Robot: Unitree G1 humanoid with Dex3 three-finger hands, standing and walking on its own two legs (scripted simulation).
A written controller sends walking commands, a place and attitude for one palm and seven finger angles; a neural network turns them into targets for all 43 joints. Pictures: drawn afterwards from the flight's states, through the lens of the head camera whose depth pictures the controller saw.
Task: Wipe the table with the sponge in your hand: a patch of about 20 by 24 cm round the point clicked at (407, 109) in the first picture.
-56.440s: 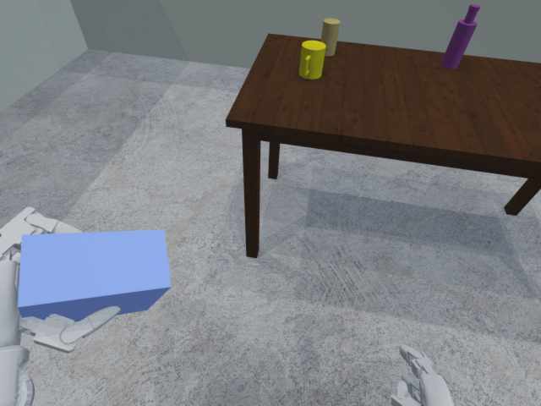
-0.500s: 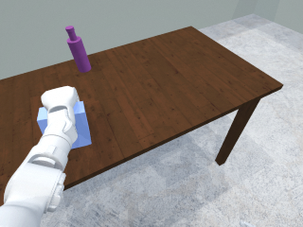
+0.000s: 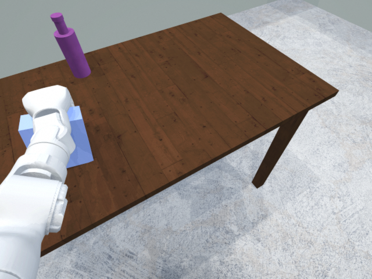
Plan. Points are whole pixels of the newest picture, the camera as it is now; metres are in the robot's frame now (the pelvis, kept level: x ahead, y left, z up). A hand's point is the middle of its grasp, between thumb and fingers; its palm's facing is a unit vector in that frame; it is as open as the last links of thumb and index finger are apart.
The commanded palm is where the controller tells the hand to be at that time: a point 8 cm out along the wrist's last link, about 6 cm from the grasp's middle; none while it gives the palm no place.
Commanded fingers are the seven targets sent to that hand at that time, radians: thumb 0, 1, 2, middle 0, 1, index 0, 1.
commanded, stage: wipe forward along the third lane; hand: left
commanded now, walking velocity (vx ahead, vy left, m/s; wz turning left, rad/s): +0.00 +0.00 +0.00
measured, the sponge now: (62, 147) +0.43 +0.29 +0.02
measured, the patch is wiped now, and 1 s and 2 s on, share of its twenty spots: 1.00 1.00 1.00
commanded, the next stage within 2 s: wipe back along the third lane in 0.28 s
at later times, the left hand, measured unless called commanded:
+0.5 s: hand (55, 109) +0.50 +0.30 +0.08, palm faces -0.16 +0.00 -0.99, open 10.5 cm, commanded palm +0.48 +0.29 +0.12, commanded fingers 0.00 0.10 1.30 -1.20 -1.60 -1.20 -1.60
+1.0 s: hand (51, 119) +0.46 +0.30 +0.08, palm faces +0.01 -0.03 -1.00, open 10.6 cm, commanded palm +0.42 +0.27 +0.11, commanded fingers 0.00 0.10 1.30 -1.20 -1.60 -1.20 -1.60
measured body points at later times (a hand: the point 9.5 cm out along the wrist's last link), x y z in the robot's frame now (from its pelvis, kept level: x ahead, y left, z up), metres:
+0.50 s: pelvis +0.01 +0.02 +0.00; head +0.09 +0.02 +0.44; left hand +0.51 +0.30 +0.13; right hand +0.03 -0.25 -0.13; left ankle +0.02 +0.12 -0.72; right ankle +0.04 -0.08 -0.72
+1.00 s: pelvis +0.05 +0.04 +0.01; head +0.07 +0.03 +0.46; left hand +0.46 +0.29 +0.14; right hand +0.20 -0.21 -0.10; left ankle +0.02 +0.12 -0.72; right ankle +0.04 -0.08 -0.72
